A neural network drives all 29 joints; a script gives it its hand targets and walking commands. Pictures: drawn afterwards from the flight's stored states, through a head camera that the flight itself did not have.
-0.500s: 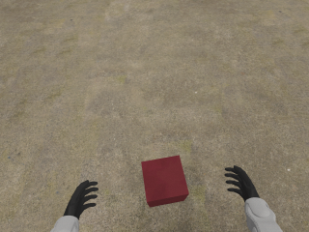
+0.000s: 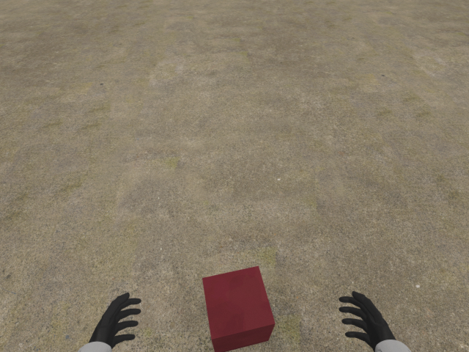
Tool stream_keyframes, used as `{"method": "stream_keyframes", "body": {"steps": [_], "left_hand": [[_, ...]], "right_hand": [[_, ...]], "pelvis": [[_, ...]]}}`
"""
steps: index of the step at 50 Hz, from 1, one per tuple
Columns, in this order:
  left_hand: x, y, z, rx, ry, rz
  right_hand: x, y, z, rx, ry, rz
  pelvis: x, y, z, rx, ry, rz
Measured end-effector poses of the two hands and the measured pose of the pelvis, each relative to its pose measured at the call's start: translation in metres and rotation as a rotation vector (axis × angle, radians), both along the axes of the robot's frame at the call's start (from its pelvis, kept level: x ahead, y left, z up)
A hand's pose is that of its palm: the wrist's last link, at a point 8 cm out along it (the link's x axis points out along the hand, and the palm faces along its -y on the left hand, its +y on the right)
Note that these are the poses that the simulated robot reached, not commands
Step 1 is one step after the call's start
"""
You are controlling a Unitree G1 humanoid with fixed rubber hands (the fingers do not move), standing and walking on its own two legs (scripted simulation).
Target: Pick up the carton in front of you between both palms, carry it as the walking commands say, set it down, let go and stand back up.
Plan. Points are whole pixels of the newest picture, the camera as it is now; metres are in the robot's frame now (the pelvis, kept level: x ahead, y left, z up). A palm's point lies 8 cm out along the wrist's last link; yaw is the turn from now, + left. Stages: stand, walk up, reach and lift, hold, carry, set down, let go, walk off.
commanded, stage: let go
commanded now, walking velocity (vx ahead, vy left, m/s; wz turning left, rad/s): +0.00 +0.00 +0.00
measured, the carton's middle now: (236, 310) +0.38 +0.00 -0.65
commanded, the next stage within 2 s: stand in 0.10 s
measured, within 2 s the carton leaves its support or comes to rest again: neither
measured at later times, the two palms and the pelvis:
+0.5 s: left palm out of the picture +0.14 +0.29 -0.09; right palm out of the picture +0.14 -0.29 -0.08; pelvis +0.01 +0.00 +0.00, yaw +0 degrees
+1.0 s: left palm out of the picture +0.12 +0.30 -0.10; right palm out of the picture +0.12 -0.29 -0.09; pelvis +0.01 +0.00 +0.00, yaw +0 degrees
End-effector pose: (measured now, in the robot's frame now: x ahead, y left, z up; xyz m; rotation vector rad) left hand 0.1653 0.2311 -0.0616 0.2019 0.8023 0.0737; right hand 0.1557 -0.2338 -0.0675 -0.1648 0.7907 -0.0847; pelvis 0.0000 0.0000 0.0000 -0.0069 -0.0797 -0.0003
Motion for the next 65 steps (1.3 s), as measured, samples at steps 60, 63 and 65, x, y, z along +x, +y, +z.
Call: {"method": "stream_keyframes", "body": {"steps": [60, 63, 65], "left_hand": [[-0.058, 0.069, -0.036, 0.172, 0.236, 0.079], [-0.062, 0.07, -0.036, 0.174, 0.245, 0.08], [-0.065, 0.071, -0.036, 0.175, 0.251, 0.081]], "right_hand": [[-0.055, -0.066, -0.02, -0.229, 0.248, -0.062], [-0.06, -0.068, -0.021, -0.229, 0.258, -0.064], [-0.063, -0.068, -0.022, -0.228, 0.265, -0.065]], "pelvis": [[-0.001, 0.003, 0.005, 0.002, 0.034, -0.003], [-0.004, 0.002, 0.006, 0.003, 0.033, -0.003], [-0.005, 0.002, 0.006, 0.003, 0.032, -0.003]]}}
